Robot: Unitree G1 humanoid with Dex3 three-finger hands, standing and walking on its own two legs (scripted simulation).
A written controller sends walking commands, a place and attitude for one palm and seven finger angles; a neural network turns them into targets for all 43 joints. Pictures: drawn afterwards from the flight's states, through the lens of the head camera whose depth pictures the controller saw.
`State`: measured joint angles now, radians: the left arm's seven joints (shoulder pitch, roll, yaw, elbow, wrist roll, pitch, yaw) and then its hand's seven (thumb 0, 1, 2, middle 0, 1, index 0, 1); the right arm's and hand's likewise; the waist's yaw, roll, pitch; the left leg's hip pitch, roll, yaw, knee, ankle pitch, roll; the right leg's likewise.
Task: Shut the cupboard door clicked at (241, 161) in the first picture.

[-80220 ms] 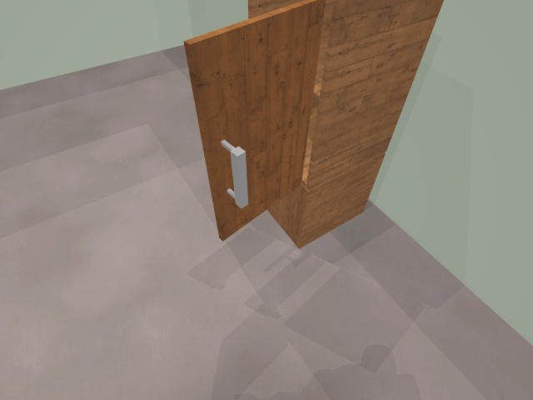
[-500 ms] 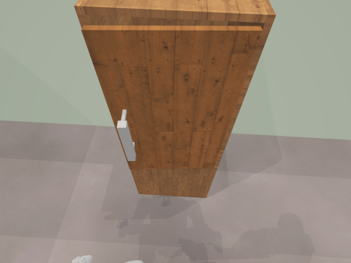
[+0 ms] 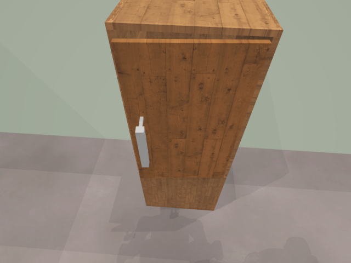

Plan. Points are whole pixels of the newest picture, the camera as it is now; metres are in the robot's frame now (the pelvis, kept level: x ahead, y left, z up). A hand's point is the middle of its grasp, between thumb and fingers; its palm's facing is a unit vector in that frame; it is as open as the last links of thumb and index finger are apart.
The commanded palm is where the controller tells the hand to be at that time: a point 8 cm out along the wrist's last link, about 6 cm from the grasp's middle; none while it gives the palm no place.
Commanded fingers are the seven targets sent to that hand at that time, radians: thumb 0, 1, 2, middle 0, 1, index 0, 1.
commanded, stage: come to a stop and stand still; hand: left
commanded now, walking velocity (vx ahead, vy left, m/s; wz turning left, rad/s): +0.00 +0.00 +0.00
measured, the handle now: (143, 143) +0.46 +0.14 -0.05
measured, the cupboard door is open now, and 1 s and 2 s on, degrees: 5 5 5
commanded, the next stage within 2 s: look again from close up in 0.26 s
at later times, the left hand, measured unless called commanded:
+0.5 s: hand out of the picture +0.03 +0.17 -0.15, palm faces -0.03 -0.97 -0.24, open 7.4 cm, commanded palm none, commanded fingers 0.00 0.90 0.90 -0.20 -0.30 -0.20 -0.30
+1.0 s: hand out of the picture +0.12 +0.15 -0.12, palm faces +0.17 -0.96 -0.23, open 7.4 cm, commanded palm +0.12 +0.19 -0.06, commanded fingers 0.00 0.90 0.90 -0.27 -0.38 -0.27 -0.38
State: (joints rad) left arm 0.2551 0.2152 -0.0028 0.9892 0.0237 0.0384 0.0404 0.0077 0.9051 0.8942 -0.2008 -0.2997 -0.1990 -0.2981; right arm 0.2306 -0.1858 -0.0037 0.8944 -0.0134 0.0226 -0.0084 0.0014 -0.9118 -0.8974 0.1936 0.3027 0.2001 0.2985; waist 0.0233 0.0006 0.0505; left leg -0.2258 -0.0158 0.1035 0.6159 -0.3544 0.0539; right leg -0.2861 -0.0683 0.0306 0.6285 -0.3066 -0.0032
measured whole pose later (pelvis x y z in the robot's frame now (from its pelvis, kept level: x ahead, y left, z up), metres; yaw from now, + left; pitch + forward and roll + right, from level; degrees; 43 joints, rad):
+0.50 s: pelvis +0.01 -0.01 +0.01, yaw -1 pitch -1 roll +1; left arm 0.25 0.17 -0.03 1.08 0.02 0.00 0.03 0.01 0.91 0.89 -0.20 -0.30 -0.20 -0.30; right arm 0.27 -0.20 0.01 1.07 -0.01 -0.01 -0.02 0.00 -0.91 -0.90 0.20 0.30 0.20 0.30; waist 0.00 0.02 0.06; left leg -0.15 -0.02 0.12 0.43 -0.27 0.04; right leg -0.24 -0.07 0.05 0.50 -0.24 0.05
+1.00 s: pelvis +0.02 -0.05 +0.01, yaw +0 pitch -1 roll +1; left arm 0.37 0.18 0.05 0.58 -0.07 0.01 0.06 0.02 0.91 0.89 -0.21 -0.30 -0.20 -0.30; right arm 0.31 -0.18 0.01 0.98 0.01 -0.13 -0.08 0.00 -0.91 -0.90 0.20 0.30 0.20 0.30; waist 0.00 0.00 0.05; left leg -0.19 0.04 0.08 0.53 -0.32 -0.02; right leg -0.26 -0.02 0.00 0.58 -0.30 -0.01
